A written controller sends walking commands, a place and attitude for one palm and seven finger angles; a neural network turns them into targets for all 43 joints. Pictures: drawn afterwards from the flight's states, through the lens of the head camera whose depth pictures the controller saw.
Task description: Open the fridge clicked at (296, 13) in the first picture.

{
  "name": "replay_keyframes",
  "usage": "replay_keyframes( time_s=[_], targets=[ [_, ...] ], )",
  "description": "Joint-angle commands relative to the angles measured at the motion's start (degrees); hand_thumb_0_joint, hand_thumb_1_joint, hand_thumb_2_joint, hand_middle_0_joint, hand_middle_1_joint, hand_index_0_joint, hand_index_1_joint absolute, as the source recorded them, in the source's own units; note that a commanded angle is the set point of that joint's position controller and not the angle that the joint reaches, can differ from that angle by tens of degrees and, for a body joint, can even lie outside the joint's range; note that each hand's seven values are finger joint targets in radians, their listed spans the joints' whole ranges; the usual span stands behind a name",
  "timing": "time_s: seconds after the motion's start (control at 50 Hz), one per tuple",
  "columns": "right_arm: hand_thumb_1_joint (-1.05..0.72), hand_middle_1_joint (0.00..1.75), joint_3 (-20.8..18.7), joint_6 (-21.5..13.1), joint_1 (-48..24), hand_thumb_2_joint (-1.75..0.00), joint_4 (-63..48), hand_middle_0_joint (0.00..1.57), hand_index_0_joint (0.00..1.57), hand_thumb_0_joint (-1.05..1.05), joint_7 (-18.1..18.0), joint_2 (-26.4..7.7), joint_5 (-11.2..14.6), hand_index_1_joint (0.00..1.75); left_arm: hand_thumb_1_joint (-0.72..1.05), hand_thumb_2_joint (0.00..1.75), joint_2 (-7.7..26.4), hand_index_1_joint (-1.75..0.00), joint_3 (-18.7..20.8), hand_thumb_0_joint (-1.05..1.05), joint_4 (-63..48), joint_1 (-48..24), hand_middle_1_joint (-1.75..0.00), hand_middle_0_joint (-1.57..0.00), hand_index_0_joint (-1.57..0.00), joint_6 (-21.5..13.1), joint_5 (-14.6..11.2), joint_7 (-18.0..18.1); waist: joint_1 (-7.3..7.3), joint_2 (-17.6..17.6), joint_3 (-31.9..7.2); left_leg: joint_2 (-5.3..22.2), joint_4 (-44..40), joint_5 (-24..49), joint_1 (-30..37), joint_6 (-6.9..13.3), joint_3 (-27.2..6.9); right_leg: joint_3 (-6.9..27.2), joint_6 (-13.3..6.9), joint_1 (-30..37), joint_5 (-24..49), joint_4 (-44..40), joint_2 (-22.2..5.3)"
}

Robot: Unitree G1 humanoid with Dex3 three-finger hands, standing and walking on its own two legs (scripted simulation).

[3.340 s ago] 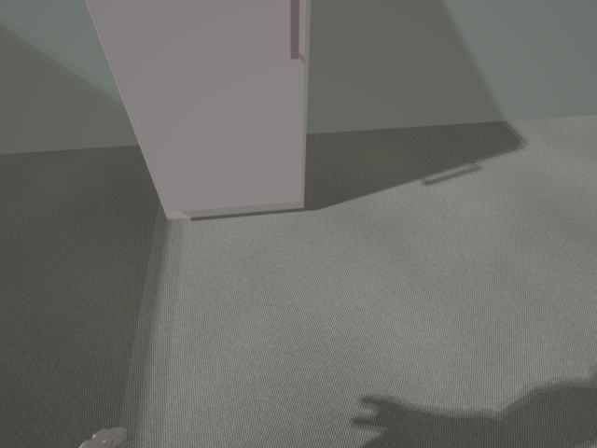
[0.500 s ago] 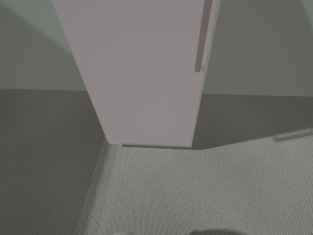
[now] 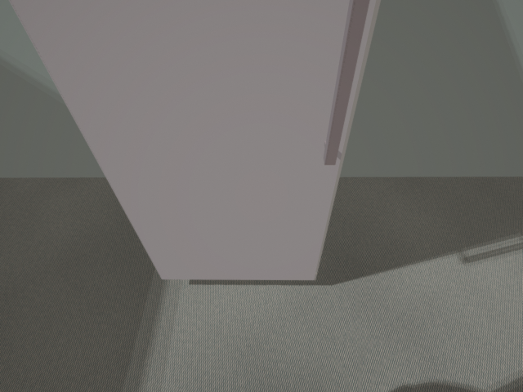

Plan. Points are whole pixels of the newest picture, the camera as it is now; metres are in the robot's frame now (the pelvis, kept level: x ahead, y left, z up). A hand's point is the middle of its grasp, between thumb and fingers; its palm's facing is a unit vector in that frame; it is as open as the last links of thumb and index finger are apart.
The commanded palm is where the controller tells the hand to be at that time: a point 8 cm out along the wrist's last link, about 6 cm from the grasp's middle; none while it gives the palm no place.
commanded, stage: take the last steps up to it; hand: right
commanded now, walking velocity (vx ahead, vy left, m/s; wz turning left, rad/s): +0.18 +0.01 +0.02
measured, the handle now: (341, 77) +0.60 -0.12 +0.19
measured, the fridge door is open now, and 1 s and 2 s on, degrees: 0 0 0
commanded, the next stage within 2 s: come to a stop and stand still in 0.08 s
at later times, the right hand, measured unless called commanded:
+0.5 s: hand (370, 390) +0.18 -0.17 -0.17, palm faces +0.00 +0.97 -0.24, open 7.3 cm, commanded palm none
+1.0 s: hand out of the picture +0.11 -0.25 -0.16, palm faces +0.01 +0.96 -0.28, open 7.4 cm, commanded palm none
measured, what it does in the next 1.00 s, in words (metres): steps on the spot: right foot, then left foot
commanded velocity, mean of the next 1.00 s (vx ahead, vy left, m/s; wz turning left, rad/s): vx -0.06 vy -0.01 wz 0.00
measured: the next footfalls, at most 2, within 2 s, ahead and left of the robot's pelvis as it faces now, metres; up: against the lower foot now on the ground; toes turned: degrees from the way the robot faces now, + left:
right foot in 0.02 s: +0.13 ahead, -0.11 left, +0.00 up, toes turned -10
left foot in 0.38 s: +0.20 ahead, +0.13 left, +0.00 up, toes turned +8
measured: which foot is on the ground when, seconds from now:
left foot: down 0.00-0.04, up 0.06-0.36, down 0.38-0.72, up 0.74-0.86, down 0.88-1.00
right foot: up 0.00-0.00, down 0.02-0.42, up 0.44-0.66, down 0.68-1.00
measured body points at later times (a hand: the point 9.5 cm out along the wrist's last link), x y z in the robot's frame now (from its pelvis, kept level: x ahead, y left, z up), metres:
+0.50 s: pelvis +0.10 +0.01 +0.00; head +0.13 +0.03 +0.45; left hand +0.10 +0.21 -0.17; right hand +0.18 -0.22 -0.15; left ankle +0.16 +0.13 -0.73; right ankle +0.08 -0.10 -0.71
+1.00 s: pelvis +0.06 -0.04 -0.01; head +0.05 -0.03 +0.44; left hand +0.14 +0.21 -0.14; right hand +0.11 -0.30 -0.14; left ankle +0.11 +0.08 -0.73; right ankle +0.07 -0.12 -0.73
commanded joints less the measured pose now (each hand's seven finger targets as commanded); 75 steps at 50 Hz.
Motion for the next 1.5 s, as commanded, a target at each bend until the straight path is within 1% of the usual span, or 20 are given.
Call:
replay_keyframes(
  time_s=[0.0, 0.02, 0.04, 0.1, 0.14, 0.24, 0.34, 0.38, 0.42, 0.5, 0.62, 0.64, 0.66, 0.7, 0.78, 0.84, 0.92, 1.12, 1.3, 1.48],
  targets=[
    [-0.90, 0.30, -1.4, -0.4, 0.8, -0.90, -3.6, 0.20, 0.20, 0.00, 0.0, -5.2, 0.8, 0.30, 0.90, 0.90, 7.9, -0.30, 1.1, 0.00, 1.8, 15.7, -0.30, -0.20, -0.20, -1.9, 0.5, 0.5, 6.29, -10.7, -1.6, 1.7, 14.2, 0.1, -19.6, 3.5, -0.9, 12.3, -3.7, 25.5, 2.3, -15.7, -7.4],
    [-0.90, 0.30, -0.9, -0.4, 0.5, -0.90, -5.4, 0.20, 0.20, 0.00, 0.2, -3.0, 1.0, 0.30, 0.90, 0.90, 13.1, -0.30, 1.9, 0.00, 2.1, 19.9, -0.30, -0.20, -0.20, -1.6, 0.6, 1.2, 7.04, -20.3, -3.7, -3.2, 29.7, -15.9, -26.6, 2.0, 0.0, 28.2, -9.6, 28.0, 2.8, -23.8, -19.1],
    [-0.90, 0.30, -1.0, 0.0, -2.3, -0.90, -6.0, 0.20, 0.20, 0.00, -0.3, -4.7, 0.4, 0.30, 0.90, 0.90, 12.0, -0.30, 1.5, 0.00, 2.3, 18.2, -0.30, -0.20, -0.20, -1.4, 0.4, 1.9, 6.89, -19.3, -3.2, -1.1, 38.8, -16.0, -28.6, 3.0, -6.2, 29.5, -11.1, 25.3, 0.8, -25.2, -20.1],
    [-0.90, 0.30, -1.0, 0.0, -3.5, -0.90, -4.0, 0.20, 0.20, 0.00, 0.6, -3.5, 0.2, 0.30, 0.90, 0.90, 5.6, -0.30, -0.4, 0.00, -0.2, 8.1, -0.30, -0.20, -0.20, -2.3, 0.1, 2.4, 2.55, -7.1, 2.0, 3.5, 40.5, -4.6, -27.7, 2.2, -8.6, 16.7, -9.7, 15.8, 10.5, -25.2, -14.8],
    [-0.90, 0.30, -0.5, 0.7, -1.0, -0.90, -2.7, 0.20, 0.20, 0.00, 0.6, -2.2, 0.3, 0.30, 0.90, 0.90, 4.6, -0.30, -0.8, 0.00, 0.0, 6.0, -0.30, -0.20, -0.20, -2.9, -0.1, 2.6, 0.79, -6.7, -0.2, 3.2, 33.9, -2.3, -22.8, 1.4, -7.4, 9.2, -8.8, 15.4, 20.1, -24.2, -11.9],
    [-0.90, 0.30, 0.6, 1.9, -1.8, -0.90, -2.8, 0.20, 0.20, 0.00, -0.9, -0.6, 0.8, 0.30, 0.90, 0.90, 3.9, -0.30, -1.2, 0.00, 1.2, 4.3, -0.30, -0.20, -0.20, -1.7, -0.2, 3.1, 0.08, -5.4, -1.3, 1.0, 13.7, 2.0, -13.5, 0.5, -6.0, 4.0, -8.4, 16.0, 39.4, -19.4, -10.1],
    [-0.90, 0.30, -0.6, 2.2, 0.4, -0.90, -3.1, 0.20, 0.20, 0.00, -1.8, -7.1, 0.2, 0.30, 0.90, 0.90, 2.5, -0.30, -0.4, 0.00, 1.8, 3.1, -0.30, -0.20, -0.20, 0.5, -1.0, 2.8, -1.52, -0.1, 0.7, 4.4, -0.9, 27.4, -2.9, 1.8, -10.2, 2.4, -2.3, 8.9, 16.0, -12.2, -4.4],
    [-0.90, 0.30, -1.1, 2.3, -2.1, -0.90, -4.4, 0.20, 0.20, 0.00, -1.8, -10.6, 0.3, 0.30, 0.90, 0.90, 0.0, -0.30, -0.2, 0.00, 1.6, 5.9, -0.30, -0.20, -0.20, 2.0, -1.3, 2.2, 0.42, 6.7, 0.4, 13.7, -1.0, 40.6, -4.4, 7.3, -16.2, 0.3, 0.1, 6.5, -3.6, -5.6, 1.8],
    [-0.90, 0.30, -1.6, 2.1, -2.7, -0.90, -5.5, 0.20, 0.20, 0.00, -2.0, -11.4, 0.4, 0.30, 0.90, 0.90, 0.2, -0.30, 0.2, 0.00, 0.9, 5.4, -0.30, -0.20, -0.20, 3.5, -1.1, 2.4, -0.91, 15.9, -3.3, 17.5, -6.3, 41.8, -6.0, 12.7, -20.7, 2.0, 0.8, 6.4, -17.7, 8.4, 3.8],
    [-0.90, 0.30, -2.5, 2.6, -6.7, -0.90, -7.8, 0.20, 0.20, 0.00, -2.8, -11.0, -0.1, 0.30, 0.90, 0.90, 0.4, -0.30, 0.3, 0.00, -0.1, 4.0, -0.30, -0.20, -0.20, 3.8, -1.2, 2.3, -0.59, 9.0, -4.7, 16.5, -4.3, 41.6, -3.1, 14.3, -17.4, 6.7, 1.2, 1.7, -17.2, 17.7, 4.2],
    [-0.90, 0.30, -2.9, 3.4, -10.0, -0.90, -9.2, 0.20, 0.20, 0.00, -2.4, -10.8, 0.1, 0.30, 0.90, 0.90, -0.1, -0.30, -0.3, 0.00, -0.1, 9.0, -0.30, -0.20, -0.20, 2.9, -0.9, 2.1, 1.91, 9.9, -5.2, 11.9, -3.0, 18.0, -9.9, 9.2, -14.6, 3.4, 1.2, 13.6, -3.6, -8.1, 4.5],
    [-0.90, 0.30, -1.0, 2.6, -10.7, -0.90, -13.6, 0.20, 0.20, 0.00, -2.6, -15.9, 0.3, 0.30, 0.90, 0.90, 7.0, -0.30, -0.6, 0.00, -6.4, 7.7, -0.30, -0.20, -0.20, 2.7, 0.3, 1.2, 4.24, 6.2, -0.9, 7.1, 2.5, 14.4, -5.3, 5.6, -12.3, 7.4, 0.1, 10.3, 0.2, -15.8, 4.3],
    [-0.90, 0.30, -1.5, 3.1, -7.7, -0.90, -14.6, 0.20, 0.20, 0.00, -2.6, -9.7, 1.1, 0.30, 0.90, 0.90, 8.7, -0.30, 0.6, 0.00, -9.5, 5.8, -0.30, -0.20, -0.20, 0.7, 1.0, 1.4, 2.21, -9.9, -10.5, 4.3, 9.5, 2.5, -7.6, 4.0, -7.7, 11.5, -1.1, 10.7, 0.6, -18.5, -1.0],
    [-0.90, 0.30, -0.1, 4.7, -7.7, -0.90, -15.9, 0.20, 0.20, 0.00, -1.9, -8.3, 0.1, 0.30, 0.90, 0.90, 10.0, -0.30, 1.0, 0.00, -13.8, 0.5, -0.30, -0.20, -0.20, 1.4, 0.9, 2.1, 2.16, -21.4, -3.8, -1.6, 15.8, -3.0, -15.8, 2.7, -4.6, 17.1, -4.2, 6.1, -2.0, -22.4, -4.5],
    [-0.90, 0.30, 0.1, 4.5, -3.9, -0.90, -15.8, 0.20, 0.20, 0.00, -0.7, -6.3, -0.4, 0.30, 0.90, 0.90, 9.1, -0.30, 0.3, 0.00, -15.6, 1.8, -0.30, -0.20, -0.20, 1.4, 0.9, 2.9, 0.36, -4.8, 4.6, -1.9, 15.5, -2.1, -16.3, 2.7, -6.8, 15.9, -7.3, 1.1, 0.4, -20.2, -5.8],
    [-0.90, 0.30, -0.4, 2.5, -2.2, -0.90, -15.9, 0.20, 0.20, 0.00, -0.7, -9.5, 0.0, 0.30, 0.90, 0.90, 9.9, -0.30, 0.1, 0.00, -15.3, 2.7, -0.30, -0.20, -0.20, 0.2, -0.1, 2.8, -0.20, -3.3, -0.2, -0.9, 2.1, 9.6, -9.1, 3.9, -9.3, 12.7, -5.2, 6.1, 11.5, -12.7, -2.2],
    [-0.90, 0.30, -0.7, 2.1, -4.9, -0.90, -16.6, 0.20, 0.20, 0.00, -1.1, -13.1, 0.3, 0.30, 0.90, 0.90, 11.0, -0.30, 0.4, 0.00, -14.6, 3.6, -0.30, -0.20, -0.20, 0.0, -0.2, 2.7, 1.88, 3.6, -1.9, 2.4, 2.8, 9.7, -11.6, 6.3, -13.9, 11.0, -3.8, 8.4, 3.3, -12.6, 0.8],
    [-0.90, 0.30, -0.9, 1.5, -6.1, -0.90, -14.9, 0.20, 0.20, 0.00, -0.8, -17.4, 0.1, 0.30, 0.90, 0.90, 15.9, -0.30, 0.7, 0.00, -11.5, -0.5, -0.30, -0.20, -0.20, -0.1, -0.2, 1.6, 0.54, 0.1, 2.6, 1.8, -1.3, 0.8, -9.6, 4.9, -12.7, 14.7, -4.4, 3.5, -14.0, -22.9, -0.9],
    [-0.90, 0.30, -0.9, 0.8, -8.9, -0.90, -12.5, 0.20, 0.20, 0.00, -0.5, -21.1, 0.2, 0.30, 0.90, 0.90, 17.3, -0.30, 0.2, 0.00, -7.0, 1.0, -0.30, -0.20, -0.20, 0.2, -0.2, 1.0, 1.64, 3.3, 1.5, 5.2, -9.4, -10.6, -12.4, 5.7, -17.8, 12.2, -3.8, 6.9, -12.0, -19.1, 1.4],
    [-0.90, 0.30, 0.0, 0.8, -10.4, -0.90, -9.4, 0.20, 0.20, 0.00, -0.5, -21.9, 0.6, 0.30, 0.90, 0.90, 18.7, -0.30, -0.7, 0.00, -3.7, 0.1, -0.30, -0.20, -0.20, -0.3, -0.5, 0.8, 0.81, -0.8, 1.3, 4.5, -8.5, -4.3, -6.9, 4.9, -16.0, 13.6, -3.2, 5.0, -10.0, -22.9, 0.0]
  ],
)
